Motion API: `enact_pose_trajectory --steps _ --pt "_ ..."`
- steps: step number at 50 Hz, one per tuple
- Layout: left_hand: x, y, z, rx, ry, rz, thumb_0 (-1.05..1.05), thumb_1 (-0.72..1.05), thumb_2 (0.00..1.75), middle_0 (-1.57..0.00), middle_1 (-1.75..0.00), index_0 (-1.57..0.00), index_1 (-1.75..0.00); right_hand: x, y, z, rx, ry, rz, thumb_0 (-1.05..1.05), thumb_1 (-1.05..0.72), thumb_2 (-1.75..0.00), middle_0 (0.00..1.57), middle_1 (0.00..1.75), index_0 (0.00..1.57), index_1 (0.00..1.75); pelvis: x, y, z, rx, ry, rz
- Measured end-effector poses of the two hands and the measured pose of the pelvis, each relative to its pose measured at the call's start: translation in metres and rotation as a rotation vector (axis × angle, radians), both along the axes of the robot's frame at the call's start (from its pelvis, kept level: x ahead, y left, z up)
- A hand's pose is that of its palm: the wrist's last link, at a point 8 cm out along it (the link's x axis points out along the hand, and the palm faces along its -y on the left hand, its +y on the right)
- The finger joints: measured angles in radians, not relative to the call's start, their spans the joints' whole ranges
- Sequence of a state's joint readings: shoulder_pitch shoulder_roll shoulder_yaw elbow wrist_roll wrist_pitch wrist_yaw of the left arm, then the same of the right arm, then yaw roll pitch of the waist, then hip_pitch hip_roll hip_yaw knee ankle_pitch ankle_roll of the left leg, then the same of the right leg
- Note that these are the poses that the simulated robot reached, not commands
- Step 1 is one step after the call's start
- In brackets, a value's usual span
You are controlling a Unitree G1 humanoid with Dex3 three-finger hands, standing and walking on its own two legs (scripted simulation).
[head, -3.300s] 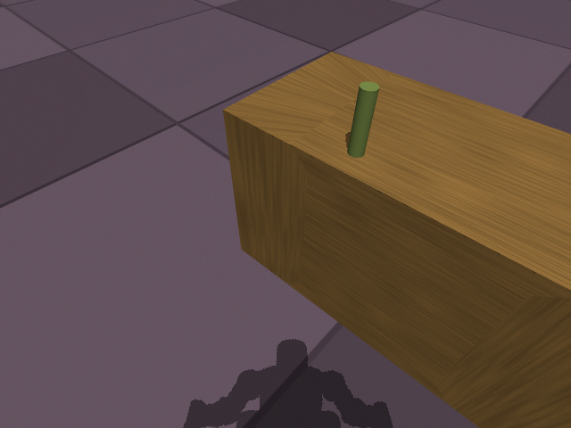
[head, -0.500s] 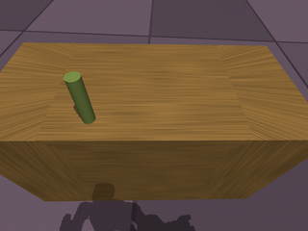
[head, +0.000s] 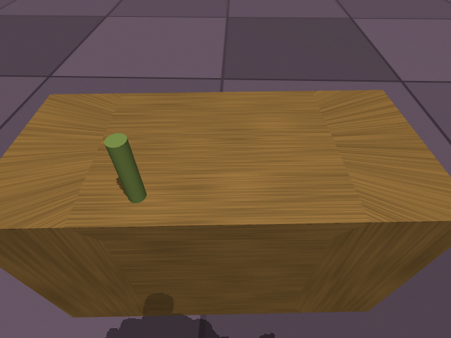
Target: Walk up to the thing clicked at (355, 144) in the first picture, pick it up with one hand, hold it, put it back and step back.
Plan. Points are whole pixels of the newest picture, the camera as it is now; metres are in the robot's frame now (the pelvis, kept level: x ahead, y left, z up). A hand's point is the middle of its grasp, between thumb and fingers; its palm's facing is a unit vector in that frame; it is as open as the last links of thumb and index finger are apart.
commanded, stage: walk up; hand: left
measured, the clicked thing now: (127, 171) +0.47 +0.23 +0.02
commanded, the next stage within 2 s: stand in 0.90 s
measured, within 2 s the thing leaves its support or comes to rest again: neither
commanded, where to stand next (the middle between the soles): +0.08 +0.01 m, yaw +2 degrees
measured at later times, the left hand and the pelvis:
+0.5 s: hand out of the picture +0.11 +0.25 -0.14, palm faces -0.03 -0.95 -0.32, open 7.4 cm; pelvis +0.01 +0.01 +0.01, yaw -1 degrees
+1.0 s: hand out of the picture +0.11 +0.26 -0.14, palm faces -0.03 -0.94 -0.34, open 7.4 cm; pelvis +0.02 +0.01 +0.01, yaw +0 degrees
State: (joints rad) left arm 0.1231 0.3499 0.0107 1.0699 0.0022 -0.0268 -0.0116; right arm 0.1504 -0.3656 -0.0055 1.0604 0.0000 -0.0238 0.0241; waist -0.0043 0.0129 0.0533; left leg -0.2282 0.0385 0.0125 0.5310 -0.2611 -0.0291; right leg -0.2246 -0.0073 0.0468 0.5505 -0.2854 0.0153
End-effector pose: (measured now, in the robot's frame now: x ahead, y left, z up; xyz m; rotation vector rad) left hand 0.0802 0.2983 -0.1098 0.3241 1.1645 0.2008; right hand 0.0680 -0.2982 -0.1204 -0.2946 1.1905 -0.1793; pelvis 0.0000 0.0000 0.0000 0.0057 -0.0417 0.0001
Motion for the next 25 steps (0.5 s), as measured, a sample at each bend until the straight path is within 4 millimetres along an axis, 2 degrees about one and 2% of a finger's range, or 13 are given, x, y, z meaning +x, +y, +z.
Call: enact_pose_trajectory --steps 13,25 --pt "0.027 -0.002 0.005 -0.015 -0.009 -0.011 0.01 0.90 0.90 -0.20 -0.30 -0.20 -0.30 0.012 -0.003 0.013 -0.024 0.002 -0.032 0.00 -0.91 -0.90 0.20 0.30 0.21 0.30 0.006 0.003 0.009 -0.004 -0.004 -0.006" --pt "0.027 0.000 0.003 -0.029 0.020 -0.012 0.01 0.90 0.90 -0.20 -0.30 -0.20 -0.30 0.012 0.005 0.016 -0.018 0.010 -0.046 0.00 -0.91 -0.90 0.20 0.30 0.21 0.30 0.010 0.009 0.012 -0.007 -0.001 -0.013"
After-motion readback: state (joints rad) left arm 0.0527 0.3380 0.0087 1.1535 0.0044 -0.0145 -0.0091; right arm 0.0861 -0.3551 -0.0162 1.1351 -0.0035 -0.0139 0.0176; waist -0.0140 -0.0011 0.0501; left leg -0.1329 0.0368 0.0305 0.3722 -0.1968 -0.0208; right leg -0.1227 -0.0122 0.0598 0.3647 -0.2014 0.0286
